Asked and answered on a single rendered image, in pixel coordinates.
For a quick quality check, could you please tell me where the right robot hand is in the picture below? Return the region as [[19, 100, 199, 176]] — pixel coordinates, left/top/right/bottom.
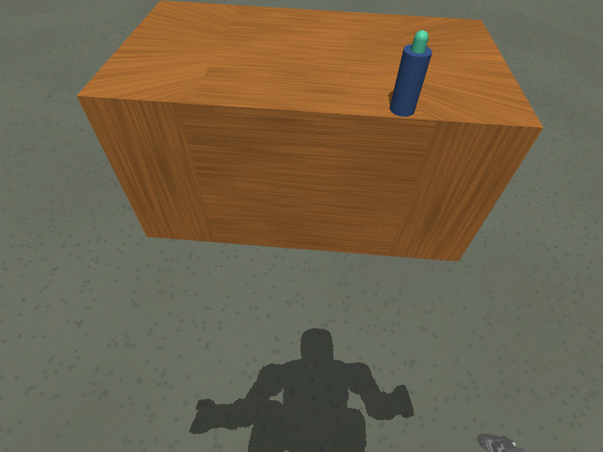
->
[[478, 433, 527, 452]]

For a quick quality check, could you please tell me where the bottle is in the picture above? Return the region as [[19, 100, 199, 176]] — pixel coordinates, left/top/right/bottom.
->
[[390, 30, 432, 117]]

